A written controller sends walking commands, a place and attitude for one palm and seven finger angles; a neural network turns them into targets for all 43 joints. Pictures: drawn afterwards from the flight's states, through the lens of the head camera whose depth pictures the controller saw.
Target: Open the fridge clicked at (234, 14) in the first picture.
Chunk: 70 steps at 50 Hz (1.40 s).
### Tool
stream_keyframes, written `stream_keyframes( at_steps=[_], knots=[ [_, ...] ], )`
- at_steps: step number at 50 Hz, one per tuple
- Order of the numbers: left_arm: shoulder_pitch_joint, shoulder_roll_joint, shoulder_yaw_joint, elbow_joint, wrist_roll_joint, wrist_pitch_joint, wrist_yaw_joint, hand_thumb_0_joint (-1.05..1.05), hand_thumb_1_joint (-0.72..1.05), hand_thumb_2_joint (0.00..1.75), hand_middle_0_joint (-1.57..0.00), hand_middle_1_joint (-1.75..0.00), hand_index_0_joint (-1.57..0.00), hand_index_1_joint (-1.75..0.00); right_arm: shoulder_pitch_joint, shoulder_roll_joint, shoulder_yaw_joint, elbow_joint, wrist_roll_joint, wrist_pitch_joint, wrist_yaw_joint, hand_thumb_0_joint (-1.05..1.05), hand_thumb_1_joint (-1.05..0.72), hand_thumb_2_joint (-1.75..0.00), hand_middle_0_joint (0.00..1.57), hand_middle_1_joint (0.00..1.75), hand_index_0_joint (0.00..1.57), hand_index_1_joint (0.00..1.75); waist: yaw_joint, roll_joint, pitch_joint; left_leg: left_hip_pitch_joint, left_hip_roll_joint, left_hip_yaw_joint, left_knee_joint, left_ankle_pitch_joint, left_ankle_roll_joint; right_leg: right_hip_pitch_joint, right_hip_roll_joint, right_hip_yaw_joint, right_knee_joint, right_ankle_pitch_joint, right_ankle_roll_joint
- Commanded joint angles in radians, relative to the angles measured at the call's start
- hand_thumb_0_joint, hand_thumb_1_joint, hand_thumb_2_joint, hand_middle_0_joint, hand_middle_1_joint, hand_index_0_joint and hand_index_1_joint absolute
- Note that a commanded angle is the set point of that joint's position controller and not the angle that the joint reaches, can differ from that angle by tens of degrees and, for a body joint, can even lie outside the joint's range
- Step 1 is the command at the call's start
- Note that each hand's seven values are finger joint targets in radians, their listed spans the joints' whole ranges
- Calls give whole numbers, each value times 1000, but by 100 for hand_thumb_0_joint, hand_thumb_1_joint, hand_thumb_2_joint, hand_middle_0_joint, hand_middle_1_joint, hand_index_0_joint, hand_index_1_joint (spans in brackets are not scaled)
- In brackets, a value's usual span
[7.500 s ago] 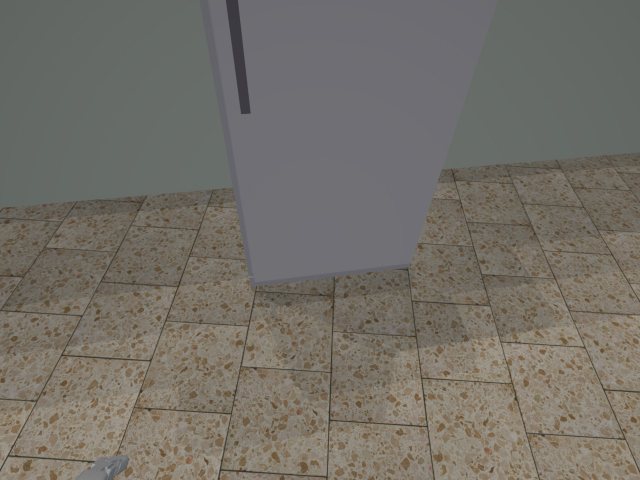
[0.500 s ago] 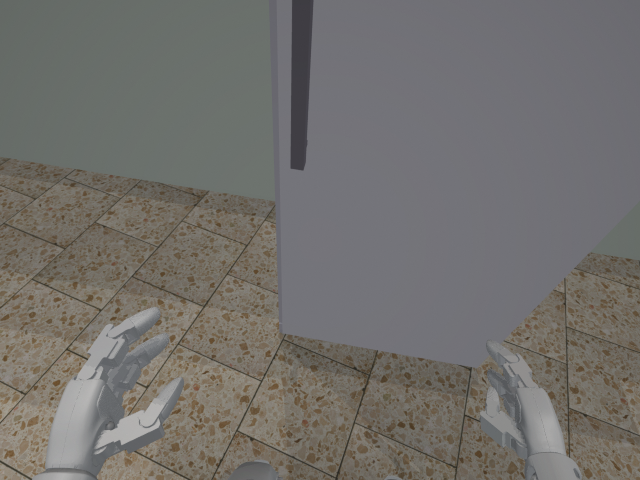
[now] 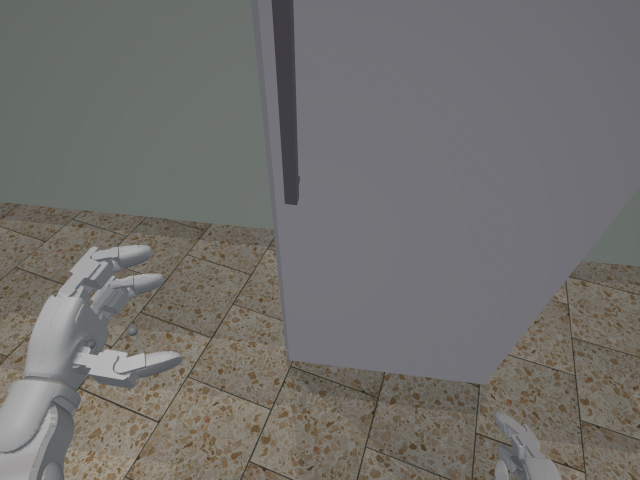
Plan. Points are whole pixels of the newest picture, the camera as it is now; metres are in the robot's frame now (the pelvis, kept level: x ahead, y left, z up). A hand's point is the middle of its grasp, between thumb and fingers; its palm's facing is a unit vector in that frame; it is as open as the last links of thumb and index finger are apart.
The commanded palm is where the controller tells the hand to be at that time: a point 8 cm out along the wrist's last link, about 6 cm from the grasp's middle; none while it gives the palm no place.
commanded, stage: raise the hand to about handle height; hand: left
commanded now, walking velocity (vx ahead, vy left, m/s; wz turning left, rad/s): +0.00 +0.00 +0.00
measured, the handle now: (288, 44) +0.55 +0.10 +0.29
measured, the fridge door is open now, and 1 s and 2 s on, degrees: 0 0 0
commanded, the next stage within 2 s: move the hooked fingers beside the handle in 1.08 s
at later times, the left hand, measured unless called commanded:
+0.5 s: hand (93, 234) +0.28 +0.25 +0.21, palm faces +0.06 -0.99 -0.09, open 14.0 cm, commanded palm +0.25 +0.30 +0.21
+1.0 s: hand (83, 213) +0.29 +0.26 +0.22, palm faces +0.10 -0.99 -0.06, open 14.0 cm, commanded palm +0.25 +0.30 +0.22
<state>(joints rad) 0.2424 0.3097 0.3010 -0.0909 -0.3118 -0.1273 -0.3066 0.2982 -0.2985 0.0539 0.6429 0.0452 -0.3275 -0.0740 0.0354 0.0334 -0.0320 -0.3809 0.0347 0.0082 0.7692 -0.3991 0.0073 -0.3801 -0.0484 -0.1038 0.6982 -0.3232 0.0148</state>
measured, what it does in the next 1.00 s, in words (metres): stands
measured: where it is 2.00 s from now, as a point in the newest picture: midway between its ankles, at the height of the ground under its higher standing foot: outside the picture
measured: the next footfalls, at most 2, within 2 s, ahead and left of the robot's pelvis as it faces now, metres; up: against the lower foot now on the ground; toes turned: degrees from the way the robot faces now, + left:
none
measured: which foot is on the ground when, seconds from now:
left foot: down 0.00-1.00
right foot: down 0.00-1.00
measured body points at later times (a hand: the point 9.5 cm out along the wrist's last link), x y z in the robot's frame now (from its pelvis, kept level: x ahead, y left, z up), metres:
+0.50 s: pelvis +0.01 -0.02 +0.02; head -0.01 -0.03 +0.47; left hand +0.27 +0.31 +0.22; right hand +0.21 -0.22 -0.04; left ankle +0.01 +0.11 -0.71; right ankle +0.03 -0.13 -0.71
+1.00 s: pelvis +0.01 -0.02 +0.03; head -0.02 -0.03 +0.47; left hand +0.28 +0.32 +0.23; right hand +0.20 -0.24 -0.04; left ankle +0.01 +0.11 -0.71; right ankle +0.03 -0.13 -0.71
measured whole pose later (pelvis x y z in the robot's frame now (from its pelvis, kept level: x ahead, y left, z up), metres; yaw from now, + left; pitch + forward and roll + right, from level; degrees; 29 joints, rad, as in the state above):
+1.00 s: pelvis +0.01 -0.02 +0.03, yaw -1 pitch -5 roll +0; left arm -0.18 0.46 0.49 0.14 -0.30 0.21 -0.42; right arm 0.23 -0.28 0.10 0.62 0.08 -0.23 -0.10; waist 0.07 0.05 -0.01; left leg -0.12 0.04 0.03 0.48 -0.28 -0.02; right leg -0.15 -0.03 -0.09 0.45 -0.23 -0.01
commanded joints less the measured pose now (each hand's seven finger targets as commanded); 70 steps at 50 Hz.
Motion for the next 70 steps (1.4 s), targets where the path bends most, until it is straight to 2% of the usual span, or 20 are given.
stream_keyframes(
  at_steps=[1, 5, 13, 17, 21, 23, 27, 30, 32, 36, 40, 44, 45, 47, 50, 55, 60, 63, 66, 70],
  knots=[
    [-261, 263, 125, -195, -23, 17, -53, 0, -31, 38, -29, -108, -29, -108, -152, -104, -42, -185, 8, -78, -36, 0, -90, -90, 20, 30, 20, 30, 11, 41, -142, 60, -30, -42, -217, 142, 8, 129, 37, 35, -148, 71, -35],
    [-314, 326, 232, -216, -57, 27, -39, 0, -41, 34, -29, -114, -29, -114, -169, -90, -30, -180, 0, -75, -39, 0, -90, -90, 20, 30, 20, 30, 41, 71, -165, 121, -32, -37, -242, 261, 0, 210, 45, 28, -160, 201, -42],
    [-459, 271, 141, -23, -46, 171, -114, 0, -50, 30, -30, -120, -30, -120, -180, -92, -13, -168, 21, -34, -40, 0, -90, -90, 20, 30, 20, 30, 13, 53, -35, 147, -30, -22, -300, 247, 4, 189, 46, 32, -225, 231, -35],
    [-581, 362, 192, -57, -31, 224, -137, 0, -50, 30, -30, -120, -30, -120, -201, -88, -6, -189, 21, -8, -46, 0, -90, -90, 20, 30, 20, 30, 19, 24, -109, 195, -35, -23, -308, 274, 13, 233, 44, 39, -244, 250, -33],
    [-673, 454, 294, -135, -46, 190, -122, 0, -50, 30, -30, -120, -30, -120, -224, -73, 4, -197, 10, -4, -44, 0, -90, -90, 20, 30, 20, 30, 35, 66, -218, 255, -41, -25, -314, 344, 12, 304, 46, 40, -248, 315, -40],
    [-675, 454, 307, -92, -50, 182, -122, 0, -50, 30, -30, -120, -30, -120, -222, -69, 7, -190, 12, 0, -44, 0, -90, -90, 20, 30, 20, 30, 35, 57, -198, 258, -40, -22, -327, 345, 11, 304, 49, 33, -258, 321, -41],
    [-718, 442, 270, 73, -41, 250, -146, 0, -50, 30, -30, -120, -30, -120, -221, -81, 6, -167, 26, 18, -45, 0, -90, -90, 20, 30, 20, 30, 25, 68, -90, 227, -39, -15, -354, 290, 13, 256, 42, 39, -292, 275, -39],
    [-724, 404, 204, 185, -25, 326, -173, 0, -50, 30, -30, -120, -30, -120, -220, -92, 4, -169, 38, 32, -43, 0, -90, -90, 20, 30, 20, 30, 18, 21, -37, 207, -35, -15, -363, 261, 14, 228, 38, 42, -308, 236, -35],
    [-693, 396, 187, 195, -22, 355, -194, 0, -50, 30, -30, -120, -30, -120, -216, -101, -2, -184, 40, 40, -37, 0, -90, -90, 20, 30, 20, 30, 22, -4, -69, 211, -38, -16, -353, 279, 17, 232, 34, 43, -295, 262, -32],
    [-710, 467, 270, 7, -45, 305, -191, 0, -50, 30, -30, -120, -30, -120, -243, -92, -5, -223, 31, 43, -20, 0, -90, -90, 20, 30, 20, 30, 43, -4, -219, 259, -44, -17, -335, 344, 17, 302, 36, 46, -269, 320, -37],
    [-699, 530, 369, -91, -55, 225, -132, 0, -50, 30, -30, -120, -30, -120, -241, -81, -4, -223, 18, 35, -20, 0, -90, -90, 20, 30, 20, 30, 61, 35, -228, 269, -42, -9, -349, 352, 16, 323, 45, 42, -277, 305, -41],
    [-716, 456, 306, -1, -27, 248, -101, 0, -50, 30, -30, -120, -30, -120, -229, -81, -7, -195, 26, 35, -31, 0, -90, -90, 20, 30, 20, 30, 36, 127, -97, 247, -39, 1, -380, 282, 11, 254, 42, 41, -306, 236, -42],
    [-724, 443, 286, 15, -20, 263, -103, 0, -50, 30, -30, -120, -30, -120, -227, -86, -9, -191, 26, 36, -33, 0, -90, -90, 20, 30, 20, 30, 33, 85, -81, 245, -35, 0, -381, 278, 13, 253, 44, 42, -314, 229, -41],
    [-749, 410, 229, 36, -6, 293, -114, 0, -50, 30, -30, -120, -30, -120, -229, -88, -9, -189, 34, 36, -39, 0, -90, -90, 20, 30, 20, 30, 21, 100, -58, 244, -34, -3, -390, 255, 13, 237, 41, 43, -318, 205, -39],
    [-757, 392, 194, 42, -6, 310, -137, 0, -50, 30, -30, -120, -30, -120, -229, -88, -5, -195, 33, 35, -45, 0, -90, -90, 20, 30, 20, 30, 16, 66, -89, 267, -37, -7, -384, 248, 18, 240, 44, 49, -323, 199, -36],
    [-724, 471, 284, 21, -30, 277, -154, 0, -50, 30, -30, -120, -30, -120, -235, -89, -3, -199, 25, 37, -40, 0, -90, -90, 20, 30, 20, 30, 37, -9, -158, 273, -40, -14, -374, 282, 20, 281, 49, 45, -312, 234, -35],
    [-744, 443, 270, 48, -29, 273, -142, 0, -50, 30, -30, -120, -30, -120, -241, -82, -1, -193, 26, 40, -34, 0, -90, -90, 20, 30, 20, 30, 33, 45, -110, 259, -40, -4, -380, 275, 15, 257, 47, 46, -317, 232, -37],
    [-852, 397, 189, 121, -7, 287, -131, 0, -50, 30, -30, -120, -30, -120, -225, -90, -2, -174, 35, 40, -46, 0, -90, -90, 20, 30, 20, 30, -2, 66, -51, 245, -35, -14, -392, 207, 12, 198, 47, 44, -331, 149, -35],
    [-937, 376, 132, 114, 10, 282, -123, 0, -50, 30, -30, -120, -30, -120, -225, -89, -2, -175, 35, 32, -53, 0, -90, -90, 20, 30, 20, 30, -12, 76, -82, 263, -37, -19, -388, 189, 16, 193, 43, 53, -333, 127, -34],
    [-994, 409, 153, 110, 22, 241, -105, 0, -50, 30, -30, -120, -30, -120, -221, -87, -1, -171, 28, 29, -59, 0, -90, -90, 20, 30, 20, 30, -4, 53, -168, 290, -36, -27, -381, 230, 15, 232, 44, 51, -317, 164, -39]
  ],
)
